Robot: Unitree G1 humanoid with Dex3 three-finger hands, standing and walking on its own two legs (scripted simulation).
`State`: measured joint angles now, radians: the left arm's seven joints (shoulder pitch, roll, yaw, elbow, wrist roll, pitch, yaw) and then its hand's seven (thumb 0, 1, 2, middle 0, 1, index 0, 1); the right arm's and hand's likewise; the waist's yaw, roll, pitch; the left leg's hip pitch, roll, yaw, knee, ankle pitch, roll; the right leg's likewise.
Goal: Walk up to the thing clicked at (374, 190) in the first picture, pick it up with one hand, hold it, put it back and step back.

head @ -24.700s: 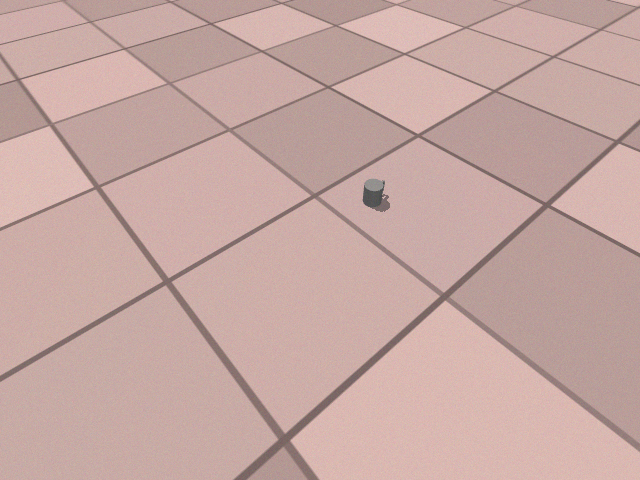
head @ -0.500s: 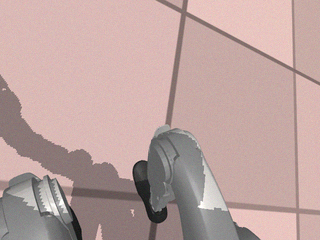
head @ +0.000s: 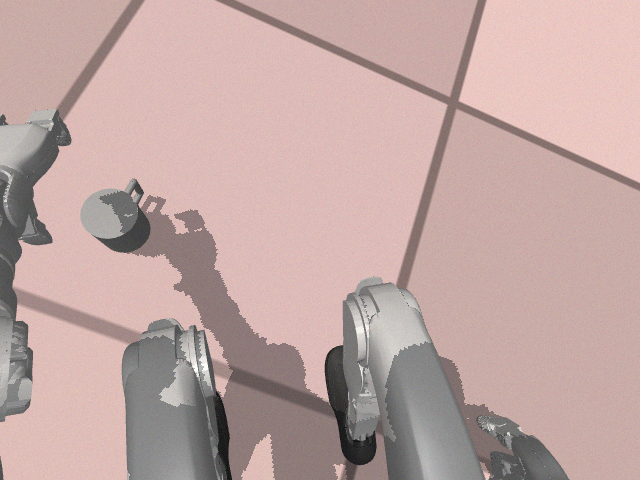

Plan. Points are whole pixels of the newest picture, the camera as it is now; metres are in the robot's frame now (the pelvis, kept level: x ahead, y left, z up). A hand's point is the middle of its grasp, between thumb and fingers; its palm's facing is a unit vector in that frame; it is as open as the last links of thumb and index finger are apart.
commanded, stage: withdraw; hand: left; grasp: from above
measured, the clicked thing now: (122, 213) +0.54 +0.24 -0.34
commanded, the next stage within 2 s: home in 0.22 s
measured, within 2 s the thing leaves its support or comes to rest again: neither
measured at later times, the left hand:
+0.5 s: hand (79, 184) +0.55 +0.27 -0.22, palm faces -0.38 -0.06 -0.92, open 13.3 cm
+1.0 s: hand (8, 259) +0.39 +0.26 -0.03, palm faces -0.26 -0.69 -0.67, open 7.7 cm
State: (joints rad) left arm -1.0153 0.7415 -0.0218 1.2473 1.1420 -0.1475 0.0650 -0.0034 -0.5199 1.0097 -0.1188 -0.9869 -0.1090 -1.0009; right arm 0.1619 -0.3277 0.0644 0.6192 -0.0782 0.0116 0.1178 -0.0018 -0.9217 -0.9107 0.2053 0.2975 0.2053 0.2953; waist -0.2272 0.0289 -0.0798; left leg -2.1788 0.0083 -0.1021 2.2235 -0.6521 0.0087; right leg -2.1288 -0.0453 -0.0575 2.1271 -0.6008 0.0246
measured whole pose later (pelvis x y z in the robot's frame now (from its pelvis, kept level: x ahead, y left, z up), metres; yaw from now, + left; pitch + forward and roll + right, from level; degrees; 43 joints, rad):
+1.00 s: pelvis +0.02 +0.00 +0.09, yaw +2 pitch +34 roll -6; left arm -0.45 0.49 0.05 0.61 0.47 0.11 0.00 0.00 0.82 0.89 -0.21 -0.32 -0.22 -0.32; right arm 0.12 -0.30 -0.02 0.58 0.00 0.02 0.07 0.00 -0.91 -0.90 0.20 0.30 0.20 0.29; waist -0.09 0.04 -0.19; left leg -1.89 0.01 -0.08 1.96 -0.66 0.01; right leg -1.85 -0.05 -0.06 1.87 -0.61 0.03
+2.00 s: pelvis +0.09 +0.00 +0.33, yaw +6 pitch +10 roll -3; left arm 0.50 0.22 0.03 -0.11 -0.06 0.45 0.03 0.01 0.90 0.90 -0.20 -0.30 -0.20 -0.30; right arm 0.26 -0.22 0.04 0.52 0.01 -0.23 -0.18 0.01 -0.91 -0.90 0.21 0.30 0.21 0.29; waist -0.03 0.05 -0.16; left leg -0.68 0.03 -0.06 0.99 -0.49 -0.01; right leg -0.64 -0.03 -0.08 0.92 -0.44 0.02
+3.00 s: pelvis +0.09 +0.00 +0.33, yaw +6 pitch +10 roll -2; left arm 0.49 0.23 0.03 -0.14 -0.06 0.45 0.02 0.01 0.90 0.90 -0.20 -0.30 -0.20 -0.29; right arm 0.28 -0.22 0.04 0.55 0.01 -0.25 -0.19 0.01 -0.90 -0.90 0.21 0.30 0.21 0.29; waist -0.03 0.05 -0.15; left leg -0.68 0.03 -0.05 1.00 -0.49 -0.01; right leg -0.65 -0.03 -0.08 0.94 -0.45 0.01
